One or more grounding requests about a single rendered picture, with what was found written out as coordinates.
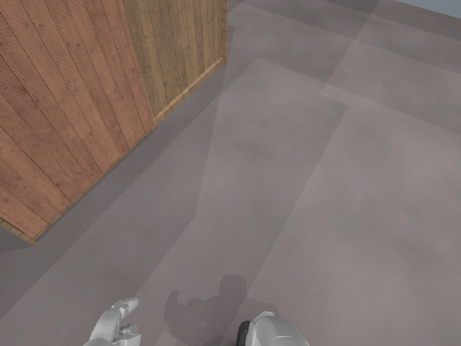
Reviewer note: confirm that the left robot hand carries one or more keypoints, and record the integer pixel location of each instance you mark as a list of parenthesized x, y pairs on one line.
[(108, 326)]

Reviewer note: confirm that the robot right foot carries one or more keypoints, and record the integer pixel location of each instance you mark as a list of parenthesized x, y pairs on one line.
[(242, 333)]

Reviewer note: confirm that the right robot thigh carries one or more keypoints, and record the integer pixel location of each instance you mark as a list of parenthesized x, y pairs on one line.
[(274, 331)]

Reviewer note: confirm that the wardrobe door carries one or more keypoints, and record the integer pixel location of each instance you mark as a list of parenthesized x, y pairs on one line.
[(72, 101), (174, 41)]

